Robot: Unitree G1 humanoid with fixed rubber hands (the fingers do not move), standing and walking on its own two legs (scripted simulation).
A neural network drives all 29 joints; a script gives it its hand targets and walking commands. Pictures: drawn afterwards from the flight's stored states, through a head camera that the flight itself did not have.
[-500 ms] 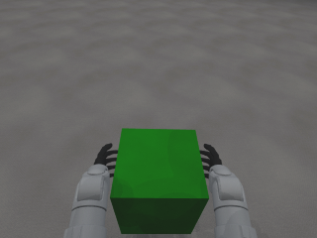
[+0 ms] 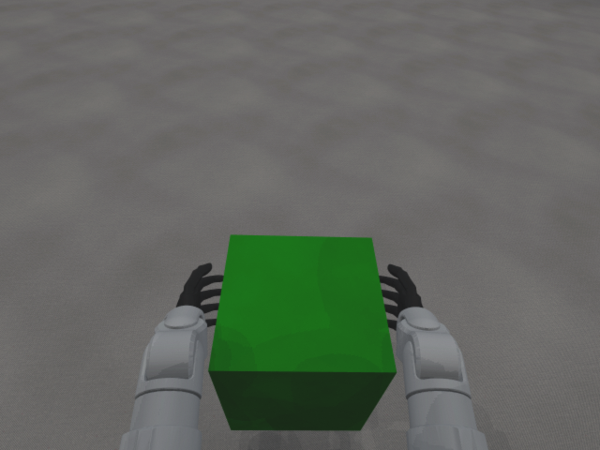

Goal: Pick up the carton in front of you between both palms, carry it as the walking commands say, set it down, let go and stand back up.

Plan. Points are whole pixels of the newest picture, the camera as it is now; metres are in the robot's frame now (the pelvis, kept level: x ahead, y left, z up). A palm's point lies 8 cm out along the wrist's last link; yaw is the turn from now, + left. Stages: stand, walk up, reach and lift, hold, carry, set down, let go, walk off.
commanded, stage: carry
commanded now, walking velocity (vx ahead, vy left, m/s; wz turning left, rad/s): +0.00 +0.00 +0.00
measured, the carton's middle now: (298, 337) +0.30 +0.00 -0.04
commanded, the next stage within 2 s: hold in 0.34 s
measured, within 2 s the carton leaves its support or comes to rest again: neither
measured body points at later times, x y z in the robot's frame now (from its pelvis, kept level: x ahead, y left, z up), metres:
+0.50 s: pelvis +0.00 +0.00 +0.01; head -0.01 +0.01 +0.46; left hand +0.31 +0.12 +0.03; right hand +0.28 -0.18 +0.04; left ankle +0.08 +0.14 -0.73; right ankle -0.04 -0.09 -0.73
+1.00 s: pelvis -0.01 +0.05 +0.01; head -0.02 +0.08 +0.46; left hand +0.34 +0.14 +0.03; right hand +0.28 -0.16 +0.04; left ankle +0.09 +0.14 -0.73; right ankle -0.04 -0.09 -0.73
